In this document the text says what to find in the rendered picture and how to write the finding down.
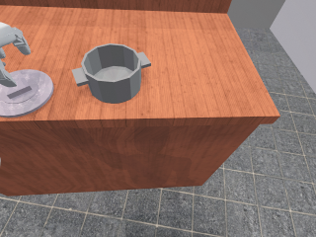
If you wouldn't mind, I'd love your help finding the knob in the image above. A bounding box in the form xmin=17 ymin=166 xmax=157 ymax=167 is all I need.
xmin=0 ymin=74 xmax=33 ymax=99

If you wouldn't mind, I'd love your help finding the lid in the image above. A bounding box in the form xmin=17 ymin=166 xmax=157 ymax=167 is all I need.
xmin=0 ymin=69 xmax=54 ymax=118

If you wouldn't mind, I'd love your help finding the table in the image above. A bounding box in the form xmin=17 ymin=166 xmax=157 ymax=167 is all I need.
xmin=0 ymin=0 xmax=280 ymax=197

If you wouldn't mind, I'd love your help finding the left robot hand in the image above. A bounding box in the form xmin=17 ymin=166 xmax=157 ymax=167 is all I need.
xmin=0 ymin=22 xmax=31 ymax=88

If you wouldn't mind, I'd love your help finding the pot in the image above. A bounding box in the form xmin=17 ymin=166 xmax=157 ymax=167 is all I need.
xmin=71 ymin=43 xmax=151 ymax=104

